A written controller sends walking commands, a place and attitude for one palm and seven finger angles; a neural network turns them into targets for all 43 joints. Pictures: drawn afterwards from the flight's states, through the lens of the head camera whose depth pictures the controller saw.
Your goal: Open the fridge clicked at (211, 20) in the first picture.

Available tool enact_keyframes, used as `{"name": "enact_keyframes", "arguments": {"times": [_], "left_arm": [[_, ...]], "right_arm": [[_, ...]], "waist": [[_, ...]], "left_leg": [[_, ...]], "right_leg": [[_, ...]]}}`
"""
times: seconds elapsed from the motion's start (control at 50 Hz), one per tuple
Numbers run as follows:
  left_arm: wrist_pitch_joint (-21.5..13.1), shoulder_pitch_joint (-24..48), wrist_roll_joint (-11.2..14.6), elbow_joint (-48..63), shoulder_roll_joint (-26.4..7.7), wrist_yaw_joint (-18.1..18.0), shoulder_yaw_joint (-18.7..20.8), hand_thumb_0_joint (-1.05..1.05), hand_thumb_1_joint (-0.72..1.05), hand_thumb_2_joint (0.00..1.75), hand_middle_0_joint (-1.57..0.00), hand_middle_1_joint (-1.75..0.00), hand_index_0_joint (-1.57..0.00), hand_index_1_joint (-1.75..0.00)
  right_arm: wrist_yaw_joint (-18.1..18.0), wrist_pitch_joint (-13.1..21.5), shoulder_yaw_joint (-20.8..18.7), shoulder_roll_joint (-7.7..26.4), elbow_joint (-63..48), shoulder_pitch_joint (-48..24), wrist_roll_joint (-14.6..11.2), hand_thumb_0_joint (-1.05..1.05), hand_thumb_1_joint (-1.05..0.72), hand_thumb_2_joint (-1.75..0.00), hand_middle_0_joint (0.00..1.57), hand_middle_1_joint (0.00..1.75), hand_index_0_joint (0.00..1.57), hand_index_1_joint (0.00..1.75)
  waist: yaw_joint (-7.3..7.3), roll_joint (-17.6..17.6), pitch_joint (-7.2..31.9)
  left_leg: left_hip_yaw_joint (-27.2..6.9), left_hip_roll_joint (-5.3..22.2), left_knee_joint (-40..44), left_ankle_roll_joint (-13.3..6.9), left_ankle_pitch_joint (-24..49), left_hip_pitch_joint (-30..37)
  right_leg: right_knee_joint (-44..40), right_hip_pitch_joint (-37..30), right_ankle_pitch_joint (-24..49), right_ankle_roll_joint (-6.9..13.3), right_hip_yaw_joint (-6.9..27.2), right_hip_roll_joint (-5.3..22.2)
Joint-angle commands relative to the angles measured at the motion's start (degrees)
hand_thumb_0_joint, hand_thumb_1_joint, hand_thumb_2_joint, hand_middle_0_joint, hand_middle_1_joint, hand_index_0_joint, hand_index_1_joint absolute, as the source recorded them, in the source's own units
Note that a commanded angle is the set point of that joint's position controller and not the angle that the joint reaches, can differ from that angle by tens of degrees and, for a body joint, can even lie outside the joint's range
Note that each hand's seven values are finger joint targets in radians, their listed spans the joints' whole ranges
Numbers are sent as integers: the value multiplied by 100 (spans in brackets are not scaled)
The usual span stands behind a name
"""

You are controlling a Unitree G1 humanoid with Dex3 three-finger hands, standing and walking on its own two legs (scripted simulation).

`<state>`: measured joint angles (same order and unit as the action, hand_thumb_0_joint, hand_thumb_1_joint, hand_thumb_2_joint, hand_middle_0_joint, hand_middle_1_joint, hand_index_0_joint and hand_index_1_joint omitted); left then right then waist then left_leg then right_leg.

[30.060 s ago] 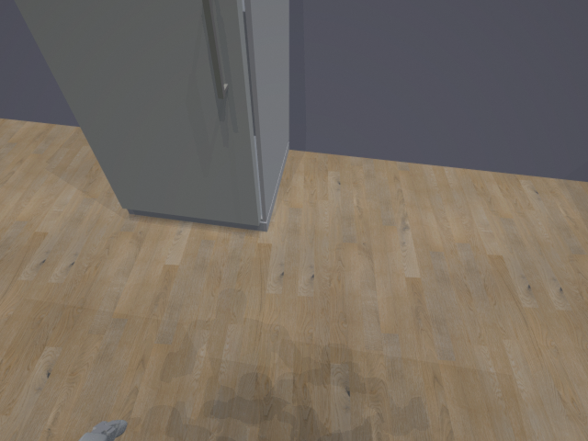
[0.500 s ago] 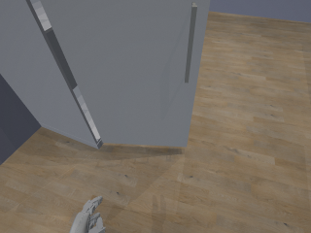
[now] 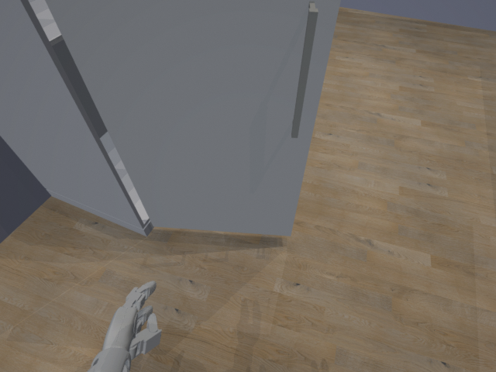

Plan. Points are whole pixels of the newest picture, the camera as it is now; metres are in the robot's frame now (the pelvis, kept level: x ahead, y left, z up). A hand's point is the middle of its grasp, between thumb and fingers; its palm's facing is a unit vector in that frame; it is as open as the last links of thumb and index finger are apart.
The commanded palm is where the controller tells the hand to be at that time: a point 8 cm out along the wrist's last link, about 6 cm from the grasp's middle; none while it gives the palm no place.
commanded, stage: stop stepping back and stand still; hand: right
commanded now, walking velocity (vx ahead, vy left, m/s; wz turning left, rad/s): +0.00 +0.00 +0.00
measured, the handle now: (302, 79) +0.71 -0.08 +0.09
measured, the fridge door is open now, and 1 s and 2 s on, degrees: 71 71 71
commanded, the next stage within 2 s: let the arm hang, fingers relaxed in 0.12 s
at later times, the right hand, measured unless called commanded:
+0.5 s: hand out of the picture +0.06 -0.19 -0.16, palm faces -0.02 +0.98 -0.19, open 7.4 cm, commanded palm none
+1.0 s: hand out of the picture -0.05 -0.20 -0.17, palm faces +0.05 +0.98 -0.20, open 7.3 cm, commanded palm none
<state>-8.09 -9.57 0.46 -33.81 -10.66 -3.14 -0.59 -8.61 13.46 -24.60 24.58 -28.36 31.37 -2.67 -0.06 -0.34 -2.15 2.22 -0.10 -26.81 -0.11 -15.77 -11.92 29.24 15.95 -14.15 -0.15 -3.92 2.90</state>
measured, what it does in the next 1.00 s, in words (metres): stands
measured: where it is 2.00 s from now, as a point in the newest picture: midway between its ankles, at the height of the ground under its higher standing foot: outside the picture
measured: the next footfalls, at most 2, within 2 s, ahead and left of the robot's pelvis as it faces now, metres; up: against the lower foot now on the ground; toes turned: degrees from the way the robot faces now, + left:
none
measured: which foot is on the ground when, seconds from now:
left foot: down 0.00-1.00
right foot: down 0.00-1.00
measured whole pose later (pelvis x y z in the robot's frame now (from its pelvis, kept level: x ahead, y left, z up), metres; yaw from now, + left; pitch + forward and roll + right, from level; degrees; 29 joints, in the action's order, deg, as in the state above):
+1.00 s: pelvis -0.03 -0.02 +0.00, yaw -1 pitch +0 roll +1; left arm 1.1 -17.4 -1.3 -63.0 -7.2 -1.2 0.3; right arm -1.7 -0.5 -0.6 9.1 64.9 16.7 0.9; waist 0.1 1.0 -1.6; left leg 2.9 2.5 -25.9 1.5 -13.3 -12.4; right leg 26.8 16.3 -10.5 2.0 -3.6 0.2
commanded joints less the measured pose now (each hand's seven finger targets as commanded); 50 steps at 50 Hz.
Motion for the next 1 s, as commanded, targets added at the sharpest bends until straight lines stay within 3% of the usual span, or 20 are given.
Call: {"name": "enact_keyframes", "arguments": {"times": [0.0, 0.1, 0.18, 0.2, 0.22, 0.26, 0.32, 0.36, 0.44, 0.56, 0.6, 0.62, 0.78, 0.86, 0.98], "left_arm": [[-134, 188, 5, 795, -780, -137, 322, 0, 90, 90, -20, -30, -20, -30], [-73, 226, 6, 791, -780, -170, 309, 0, 90, 90, -20, -30, -20, -30], [-72, 249, -1, 769, -792, -189, 314, 0, 90, 90, -20, -30, -20, -30], [-293, 659, 56, -425, -1936, 378, 545, 0, 90, 90, -20, -30, -20, -30], [39, 320, 27, -423, -1724, 365, 631, 0, 90, 90, -20, -30, -20, -30], [333, 165, -75, -442, -1602, 361, 495, 0, 90, 90, -20, -30, -20, -30], [559, 182, -182, -591, -1414, 345, 344, 0, 90, 90, -20, -30, -20, -30], [672, 90, -233, -844, -1257, 326, 269, 0, 90, 90, -20, -30, -20, -30], [769, 55, -228, -1353, -1073, 282, 166, 0, 90, 90, -20, -30, -20, -30], [859, -351, -211, -1973, -729, 186, 193, 0, 90, 90, -20, -30, -20, -30], [875, -537, -203, -2130, -659, 172, 218, 0, 90, 90, -20, -30, -20, -30], [882, -646, -184, -2176, -675, 167, 235, 0, 90, 90, -20, -30, -20, -30], [864, -1058, -175, -2568, -484, 138, 260, 0, 90, 90, -20, -30, -20, -30], [858, -1122, -179, -2672, -368, 146, 258, 0, 90, 90, -20, -30, -20, -30], [806, -1069, -191, -2727, -313, 138, 255, 0, 90, 90, -20, -30, -20, -30]], "right_arm": [[-109, 209, -680, 867, -894, 72, -66, 0, -90, -90, 20, 30, 20, 30], [-131, 164, -634, 869, -934, -61, -51, 0, -90, -90, 20, 30, 20, 30], [-146, 159, -549, 826, -999, -176, -29, 0, -90, -90, 20, 30, 20, 30], [670, -717, 1855, 27, 3399, -603, 407, 0, -90, -90, 20, 30, 20, 30], [812, -1153, 1806, -84, 3515, -679, 423, 0, -90, -90, 20, 30, 20, 30], [871, -1231, 1858, -146, 4100, -1040, 436, 0, -90, -90, 20, 30, 20, 30], [866, -1272, 2042, -146, 5195, -1524, 447, 0, -90, -90, 20, 30, 20, 30], [827, -1325, 2162, -232, 5975, -1713, 428, 0, -90, -90, 20, 30, 20, 30], [782, -1379, 2285, -308, 7222, -1791, 388, 0, -90, -90, 20, 30, 20, 30], [765, -1349, 2277, -569, 8310, -1525, 363, 0, -90, -90, 20, 30, 20, 30], [765, -1339, 2292, -621, 8518, -1455, 355, 0, -90, -90, 20, 30, 20, 30], [757, -1326, 2304, -614, 8601, -1409, 359, 0, -90, -90, 20, 30, 20, 30], [709, -1326, 2351, -891, 9092, -1165, 359, 0, -90, -90, 20, 30, 20, 30], [684, -1321, 2344, -954, 9171, -1129, 365, 0, -90, -90, 20, 30, 20, 30], [667, -1316, 2315, -1059, 9174, -1127, 376, 0, -90, -90, 20, 30, 20, 30]], "waist": [[9, 269, 1146], [-1, 198, 1070], [-7, 364, 963], [231, 362, 542], [159, 369, 874], [52, 7, 710], [34, -855, 514], [49, -776, 525], [1, 288, 495], [47, 871, 278], [60, 701, 162], [63, 411, 164], [59, -30, -41], [58, -92, -148], [15, 152, -126]], "left_leg": [[-412, 377, 135, -19, 2507, 486], [-469, 408, 273, -35, 2239, 477], [-480, 403, 367, -38, 1928, 382], [-84, 918, -458, -135, 2541, -274], [-393, 874, -173, -169, 1896, -410], [-131, 645, -327, -176, 611, -457], [-273, 637, -145, -206, 304, -365], [-415, 717, -21, -215, 476, -296], [-407, 603, 179, -129, 304, -5], [-459, 588, 727, -237, -219, -96], [-448, 588, 819, -248, -356, -184], [-445, 582, 860, -240, -332, -195], [-328, 544, 765, -187, -363, -316], [-334, 556, 735, -176, -371, -380], [-263, 511, 551, -133, 18, -246]], "right_leg": [[-314, -598, 2042, 111, 343, 311], [-324, -486, 1643, 121, 350, 253], [-393, -458, 1400, 118, 355, 212], [489, 15, 2153, 144, 489, 396], [289, -195, 1921, 70, 444, 466], [-8, 318, 1090, 291, 812, 577], [-141, 459, 860, 309, 925, 424], [-182, 286, 906, 260, 820, 285], [-601, 127, 737, 228, 774, 286], [-777, 42, -378, 172, 676, 203], [-804, 80, -507, 170, 675, 207], [-765, 10, -397, 179, 693, 220], [-947, 20, -459, 244, 753, 299], [-955, 40, -400, 244, 700, 276], [-1114, 79, -310, 269, 761, 325]]}}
